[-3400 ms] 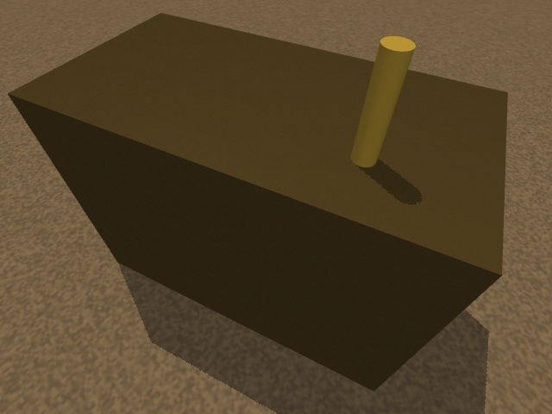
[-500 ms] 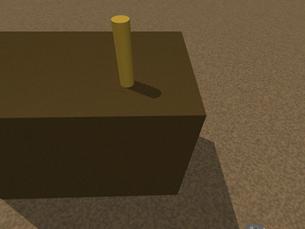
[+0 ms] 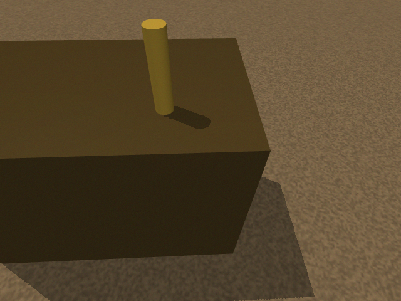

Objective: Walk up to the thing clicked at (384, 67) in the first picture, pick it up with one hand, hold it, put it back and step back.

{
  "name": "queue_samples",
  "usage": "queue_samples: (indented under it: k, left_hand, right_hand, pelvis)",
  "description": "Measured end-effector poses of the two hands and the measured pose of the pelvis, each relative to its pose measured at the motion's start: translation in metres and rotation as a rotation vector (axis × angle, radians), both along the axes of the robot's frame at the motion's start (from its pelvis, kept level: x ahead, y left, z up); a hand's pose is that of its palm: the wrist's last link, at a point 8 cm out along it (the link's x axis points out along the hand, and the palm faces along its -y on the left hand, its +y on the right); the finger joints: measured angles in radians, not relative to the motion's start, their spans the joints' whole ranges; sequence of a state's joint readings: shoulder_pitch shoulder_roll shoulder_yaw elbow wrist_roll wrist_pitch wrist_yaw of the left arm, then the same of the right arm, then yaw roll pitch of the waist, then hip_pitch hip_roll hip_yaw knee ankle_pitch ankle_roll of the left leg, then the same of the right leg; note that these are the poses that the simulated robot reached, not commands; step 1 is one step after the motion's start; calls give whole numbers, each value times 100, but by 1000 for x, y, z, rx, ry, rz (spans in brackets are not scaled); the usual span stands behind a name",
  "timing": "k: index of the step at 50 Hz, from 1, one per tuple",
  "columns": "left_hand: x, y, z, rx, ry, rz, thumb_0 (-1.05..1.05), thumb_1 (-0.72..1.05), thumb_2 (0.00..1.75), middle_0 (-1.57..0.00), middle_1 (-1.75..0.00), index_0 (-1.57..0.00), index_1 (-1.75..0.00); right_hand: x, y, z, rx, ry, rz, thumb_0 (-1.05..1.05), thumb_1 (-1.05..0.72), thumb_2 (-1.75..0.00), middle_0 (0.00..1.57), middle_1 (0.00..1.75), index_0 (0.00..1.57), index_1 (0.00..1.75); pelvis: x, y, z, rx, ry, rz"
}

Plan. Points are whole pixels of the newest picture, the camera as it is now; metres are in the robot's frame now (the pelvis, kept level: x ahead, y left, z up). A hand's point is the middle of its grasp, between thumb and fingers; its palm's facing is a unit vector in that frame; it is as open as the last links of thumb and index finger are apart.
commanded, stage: stand
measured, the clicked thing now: (160, 72) +0.60 +0.08 +0.14
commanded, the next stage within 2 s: none
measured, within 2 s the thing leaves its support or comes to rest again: neither
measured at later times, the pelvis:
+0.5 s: pelvis -0.01 +0.00 +0.00, yaw +1 degrees
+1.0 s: pelvis -0.01 +0.01 +0.00, yaw +2 degrees
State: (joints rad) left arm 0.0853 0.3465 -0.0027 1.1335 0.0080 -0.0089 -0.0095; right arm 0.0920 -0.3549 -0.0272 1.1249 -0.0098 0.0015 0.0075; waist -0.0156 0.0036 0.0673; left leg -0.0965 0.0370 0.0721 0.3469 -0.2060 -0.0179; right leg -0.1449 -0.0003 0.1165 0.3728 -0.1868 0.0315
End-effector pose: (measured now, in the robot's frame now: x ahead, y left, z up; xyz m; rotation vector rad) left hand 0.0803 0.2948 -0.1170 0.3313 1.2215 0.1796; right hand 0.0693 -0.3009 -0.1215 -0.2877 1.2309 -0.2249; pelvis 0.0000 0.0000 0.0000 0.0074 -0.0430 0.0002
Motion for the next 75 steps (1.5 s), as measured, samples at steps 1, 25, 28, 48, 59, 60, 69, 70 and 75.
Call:
queue_samples:
  k: [1,25,28,48,59,60,69,70,75]
  left_hand:
    - [0,0,0,0,-2,-1,1,90,90,-20,-29,-20,-30]
    - [-18,5,1,3,-6,7,1,90,90,-20,-29,-20,-30]
    - [-22,6,0,2,3,12,1,90,90,-20,-29,-20,-30]
    - [-26,9,-1,2,1,18,1,90,90,-20,-29,-20,-30]
    - [-26,10,-1,0,2,20,1,90,90,-20,-29,-20,-30]
    - [-26,10,-1,0,3,21,1,90,90,-20,-29,-20,-30]
    - [-27,10,-2,-1,10,25,1,90,90,-20,-29,-20,-30]
    - [-27,10,-2,-1,10,26,1,90,90,-20,-29,-20,-30]
    - [-26,11,-2,-1,12,30,1,90,90,-20,-29,-20,-30]
  right_hand:
    - [0,0,0,1,3,1,1,-91,-89,20,30,21,30]
    - [-6,2,3,-3,8,21,1,-91,-89,20,30,21,30]
    - [-7,3,3,-3,12,22,1,-91,-89,20,30,21,30]
    - [-2,7,3,-4,7,37,1,-91,-89,20,30,21,30]
    - [0,8,3,-4,6,39,1,-91,-89,20,30,21,30]
    - [0,8,3,-4,6,39,1,-91,-89,20,30,21,30]
    - [1,8,4,-6,14,42,1,-91,-89,20,30,21,30]
    - [1,8,4,-7,15,43,1,-91,-89,20,30,21,30]
    - [3,8,4,-8,15,45,1,-91,-89,20,30,21,30]
  pelvis:
    - [0,0,0,0,0,2]
    - [-6,2,1,-1,-3,18]
    - [-6,2,1,-1,-3,19]
    - [-6,5,1,-2,-6,29]
    - [-5,6,1,-2,-5,31]
    - [-5,6,1,-2,-5,31]
    - [-4,6,1,-3,-4,35]
    - [-4,6,1,-3,-3,35]
    - [-2,7,1,-3,-2,36]
